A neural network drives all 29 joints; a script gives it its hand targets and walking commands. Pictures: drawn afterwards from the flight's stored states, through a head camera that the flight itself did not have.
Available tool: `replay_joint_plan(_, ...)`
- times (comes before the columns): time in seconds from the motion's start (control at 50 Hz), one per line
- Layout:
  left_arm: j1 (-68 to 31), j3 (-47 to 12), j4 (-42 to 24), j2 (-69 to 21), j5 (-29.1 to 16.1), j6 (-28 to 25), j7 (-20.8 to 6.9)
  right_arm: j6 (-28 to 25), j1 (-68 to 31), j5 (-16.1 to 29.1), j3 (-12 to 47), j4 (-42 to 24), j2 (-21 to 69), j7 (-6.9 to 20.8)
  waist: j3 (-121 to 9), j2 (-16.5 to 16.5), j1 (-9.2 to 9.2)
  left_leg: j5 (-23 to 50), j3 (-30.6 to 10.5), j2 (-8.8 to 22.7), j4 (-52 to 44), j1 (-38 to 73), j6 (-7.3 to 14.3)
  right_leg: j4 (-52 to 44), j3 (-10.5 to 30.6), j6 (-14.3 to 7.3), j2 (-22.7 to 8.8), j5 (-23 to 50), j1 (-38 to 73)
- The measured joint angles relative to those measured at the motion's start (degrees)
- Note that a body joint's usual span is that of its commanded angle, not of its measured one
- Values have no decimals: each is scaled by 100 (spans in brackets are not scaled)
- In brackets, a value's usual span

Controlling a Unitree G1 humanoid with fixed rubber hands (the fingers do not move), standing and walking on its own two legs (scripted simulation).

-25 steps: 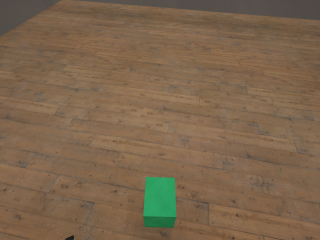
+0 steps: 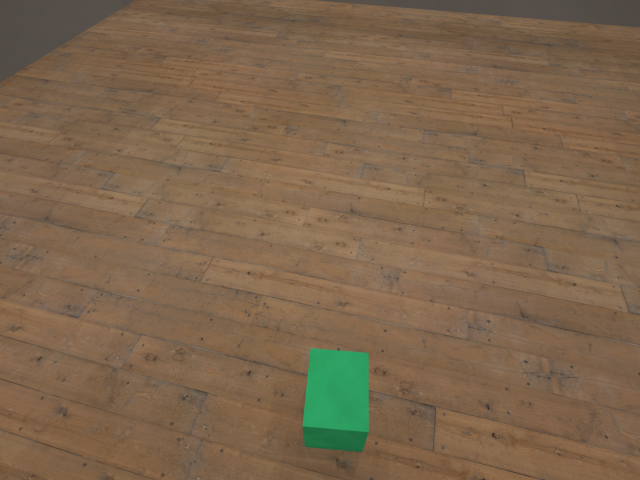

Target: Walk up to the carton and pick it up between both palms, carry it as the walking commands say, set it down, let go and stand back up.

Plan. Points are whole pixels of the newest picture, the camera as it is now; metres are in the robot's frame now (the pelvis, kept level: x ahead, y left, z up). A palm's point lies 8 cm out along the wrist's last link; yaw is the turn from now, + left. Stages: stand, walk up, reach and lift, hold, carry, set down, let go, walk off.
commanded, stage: stand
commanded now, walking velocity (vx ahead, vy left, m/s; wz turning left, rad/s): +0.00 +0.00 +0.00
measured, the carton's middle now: (336, 400) +0.44 -0.01 -0.65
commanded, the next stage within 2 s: none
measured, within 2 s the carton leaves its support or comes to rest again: neither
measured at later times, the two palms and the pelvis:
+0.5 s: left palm out of the picture -0.07 +0.24 -0.14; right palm out of the picture -0.02 -0.23 -0.13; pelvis -0.02 +0.00 +0.01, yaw +1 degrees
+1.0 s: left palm out of the picture -0.12 +0.22 -0.14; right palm out of the picture -0.05 -0.22 -0.13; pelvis -0.04 +0.00 +0.01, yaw +2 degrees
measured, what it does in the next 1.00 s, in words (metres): stands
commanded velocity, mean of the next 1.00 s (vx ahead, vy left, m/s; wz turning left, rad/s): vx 0.00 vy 0.00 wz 0.00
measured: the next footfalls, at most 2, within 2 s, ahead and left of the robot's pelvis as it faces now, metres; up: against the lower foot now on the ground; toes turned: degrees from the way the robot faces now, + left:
none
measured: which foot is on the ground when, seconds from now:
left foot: down 0.00-1.00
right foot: down 0.00-1.00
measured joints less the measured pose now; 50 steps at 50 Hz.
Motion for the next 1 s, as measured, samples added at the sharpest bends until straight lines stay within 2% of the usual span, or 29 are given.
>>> replay_joint_plan(0.18,155,-68,438,-114,17,26,-31,39,-108,11,69,260,157,-35,108,-108,23,75,17,-1,-62,72,26,-52,-82,15,-29,49,96)
replay_joint_plan(0.44,296,-111,890,-266,49,-8,-35,49,-164,25,121,743,317,-27,198,-24,29,274,-29,18,-287,240,8,-332,-159,8,-5,257,312)
replay_joint_plan(1.0,410,-48,1344,-531,95,-43,-50,24,-290,26,111,1153,521,-27,298,-22,50,575,-39,72,-483,261,-45,-415,-233,-41,19,463,316)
